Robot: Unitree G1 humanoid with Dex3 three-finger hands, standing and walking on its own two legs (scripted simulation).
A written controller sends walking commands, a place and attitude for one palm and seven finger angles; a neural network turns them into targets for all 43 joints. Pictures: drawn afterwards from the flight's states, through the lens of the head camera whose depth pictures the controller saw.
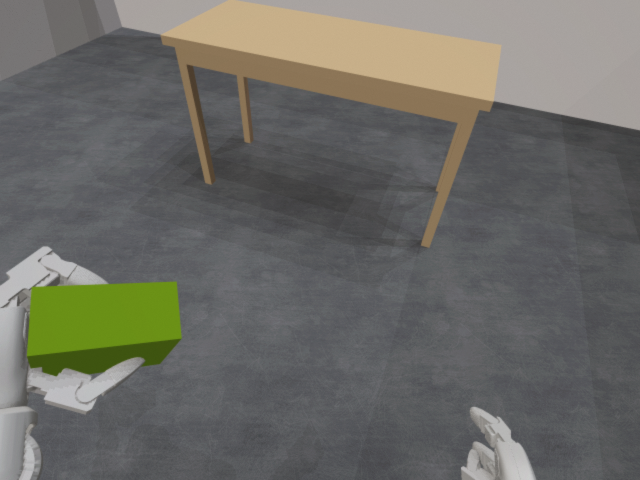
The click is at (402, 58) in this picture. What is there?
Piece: table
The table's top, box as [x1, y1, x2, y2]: [160, 0, 501, 111]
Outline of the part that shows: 160,35 162,43 167,45 489,111 493,101 501,45 236,0 228,0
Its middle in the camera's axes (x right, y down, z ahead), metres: +0.05 -0.74 +1.48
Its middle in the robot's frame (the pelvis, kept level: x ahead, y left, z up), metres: +1.60 +0.03 -0.08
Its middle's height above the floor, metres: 0.69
